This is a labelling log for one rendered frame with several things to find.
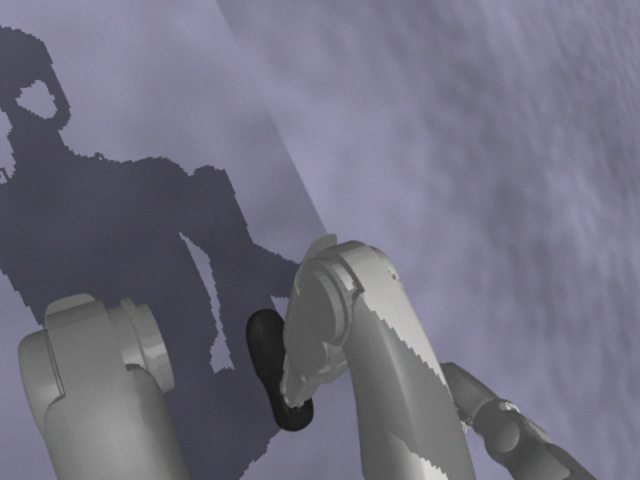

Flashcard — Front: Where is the right robot arm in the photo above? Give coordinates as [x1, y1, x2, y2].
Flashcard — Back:
[472, 399, 597, 480]

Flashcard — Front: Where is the right robot foot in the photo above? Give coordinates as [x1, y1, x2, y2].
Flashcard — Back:
[246, 309, 314, 432]

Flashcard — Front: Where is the right robot hand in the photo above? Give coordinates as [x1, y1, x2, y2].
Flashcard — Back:
[437, 359, 500, 433]

